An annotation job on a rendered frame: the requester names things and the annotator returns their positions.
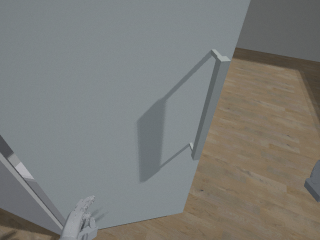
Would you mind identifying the robot right hand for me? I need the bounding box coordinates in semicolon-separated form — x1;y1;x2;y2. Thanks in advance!
304;160;320;202

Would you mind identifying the robot left hand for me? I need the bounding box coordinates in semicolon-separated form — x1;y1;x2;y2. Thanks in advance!
59;195;98;240

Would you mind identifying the fridge door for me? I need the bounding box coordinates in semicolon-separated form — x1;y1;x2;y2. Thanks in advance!
0;0;251;230

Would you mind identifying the handle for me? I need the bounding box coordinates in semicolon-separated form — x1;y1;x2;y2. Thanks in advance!
189;49;231;161

